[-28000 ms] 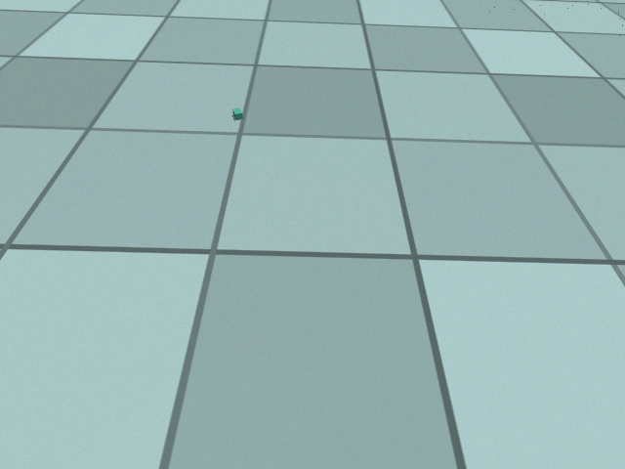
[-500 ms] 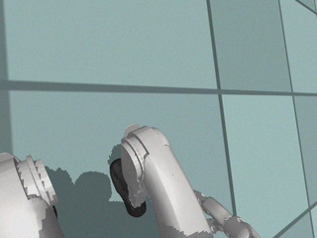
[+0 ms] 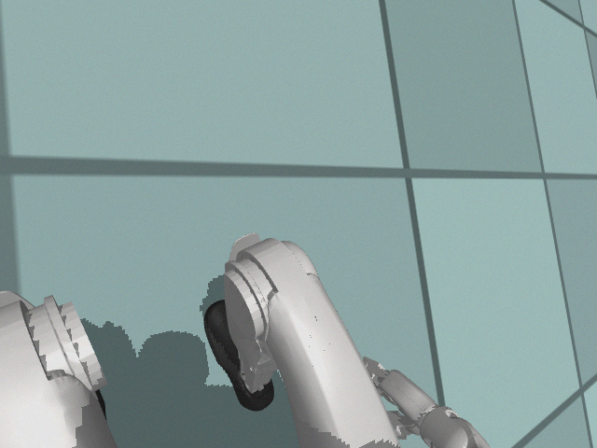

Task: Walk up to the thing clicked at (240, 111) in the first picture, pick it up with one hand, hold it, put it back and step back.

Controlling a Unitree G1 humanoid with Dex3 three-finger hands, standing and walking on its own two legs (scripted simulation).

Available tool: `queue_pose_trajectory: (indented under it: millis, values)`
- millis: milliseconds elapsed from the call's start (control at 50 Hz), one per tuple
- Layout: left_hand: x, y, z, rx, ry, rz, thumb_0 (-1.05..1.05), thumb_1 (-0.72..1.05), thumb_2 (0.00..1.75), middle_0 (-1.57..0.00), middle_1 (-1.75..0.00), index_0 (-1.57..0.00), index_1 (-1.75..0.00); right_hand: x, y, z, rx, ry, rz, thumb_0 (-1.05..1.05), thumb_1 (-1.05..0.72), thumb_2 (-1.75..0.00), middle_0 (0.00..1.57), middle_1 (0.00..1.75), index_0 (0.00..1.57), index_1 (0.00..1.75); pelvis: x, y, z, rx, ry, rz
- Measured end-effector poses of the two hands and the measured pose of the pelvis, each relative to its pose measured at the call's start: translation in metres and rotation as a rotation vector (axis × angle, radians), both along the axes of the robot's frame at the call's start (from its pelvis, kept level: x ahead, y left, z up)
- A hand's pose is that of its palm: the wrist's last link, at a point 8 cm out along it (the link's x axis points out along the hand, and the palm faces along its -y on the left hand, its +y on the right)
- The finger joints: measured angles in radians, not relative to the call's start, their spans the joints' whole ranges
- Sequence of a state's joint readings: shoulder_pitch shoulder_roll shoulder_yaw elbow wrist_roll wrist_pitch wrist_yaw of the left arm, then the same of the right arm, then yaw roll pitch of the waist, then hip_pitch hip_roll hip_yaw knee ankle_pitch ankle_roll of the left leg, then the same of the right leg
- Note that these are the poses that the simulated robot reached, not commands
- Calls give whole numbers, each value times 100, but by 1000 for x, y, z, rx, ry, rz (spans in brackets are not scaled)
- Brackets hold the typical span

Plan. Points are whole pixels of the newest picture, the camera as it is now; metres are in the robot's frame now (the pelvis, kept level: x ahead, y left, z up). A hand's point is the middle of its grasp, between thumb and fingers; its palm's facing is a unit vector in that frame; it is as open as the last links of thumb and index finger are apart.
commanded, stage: close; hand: left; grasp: from above
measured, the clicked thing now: out of the picture +0.44 +0.41 -0.29
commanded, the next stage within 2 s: settle in 0.20 s
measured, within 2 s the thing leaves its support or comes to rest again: leaves its support in 0.54 s
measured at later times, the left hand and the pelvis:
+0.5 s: hand out of the picture +0.42 +0.39 -0.24, palm faces -0.38 -0.20 -0.90, open 7.2 cm; pelvis +0.00 +0.00 +0.00, yaw +0 degrees
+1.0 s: hand out of the picture +0.42 +0.41 -0.16, palm faces -0.39 -0.16 -0.91, open 7.2 cm; pelvis +0.01 +0.00 +0.02, yaw +3 degrees
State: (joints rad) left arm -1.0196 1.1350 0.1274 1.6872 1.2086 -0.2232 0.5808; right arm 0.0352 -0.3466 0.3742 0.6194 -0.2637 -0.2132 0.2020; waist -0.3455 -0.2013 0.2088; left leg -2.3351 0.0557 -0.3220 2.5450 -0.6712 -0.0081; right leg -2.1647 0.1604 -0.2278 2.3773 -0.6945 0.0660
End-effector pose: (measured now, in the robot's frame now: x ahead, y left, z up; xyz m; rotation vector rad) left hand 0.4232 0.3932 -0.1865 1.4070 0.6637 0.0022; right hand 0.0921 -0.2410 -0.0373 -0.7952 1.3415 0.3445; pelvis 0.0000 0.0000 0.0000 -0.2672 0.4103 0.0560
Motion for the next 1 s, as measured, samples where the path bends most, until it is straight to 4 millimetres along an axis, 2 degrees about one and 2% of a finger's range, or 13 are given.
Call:
queue_pose_trajectory:
  millis: [280,520,640,840,1000]
  values:
    - [1,3,1,1,4,-3,0,47,0,-94,-21,-97,-16,0,0,-2,8,26,0,0,-89,-90,21,30,20,30,3,-1,1,0,15,1]
    - [1,3,6,-9,-6,10,0,43,0,-101,-14,-103,-10,7,-1,-3,13,12,5,0,-90,-90,21,30,20,30,3,-2,2,4,19,3]
    - [3,9,21,10,-23,6,0,41,0,-104,-12,-107,-7,12,-1,-3,18,-10,-2,0,-90,-90,21,30,20,30,3,-2,3,4,28,8]
    - [5,22,64,52,-35,13,0,40,0,-106,-9,-109,-4,25,0,-9,62,-57,-67,0,-90,-90,21,30,20,30,6,-1,9,14,73,22]
    - [-1,20,87,42,17,1,0,41,0,-105,-8,-108,-4,29,-1,-15,96,-68,-129,0,-90,-90,21,30,20,30,5,-2,15,31,102,42]
